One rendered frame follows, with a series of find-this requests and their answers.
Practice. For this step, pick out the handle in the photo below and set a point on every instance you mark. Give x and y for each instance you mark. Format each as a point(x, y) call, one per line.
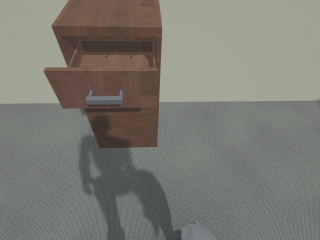
point(104, 100)

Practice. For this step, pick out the right robot shin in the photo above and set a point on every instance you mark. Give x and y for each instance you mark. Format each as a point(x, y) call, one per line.
point(193, 222)

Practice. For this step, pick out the drawer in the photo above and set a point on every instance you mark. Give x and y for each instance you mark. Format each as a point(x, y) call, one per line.
point(106, 67)

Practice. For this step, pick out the cabinet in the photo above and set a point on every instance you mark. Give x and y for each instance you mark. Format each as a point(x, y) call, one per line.
point(135, 20)

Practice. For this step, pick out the right robot thigh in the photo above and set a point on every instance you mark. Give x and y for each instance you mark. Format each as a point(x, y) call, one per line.
point(195, 231)

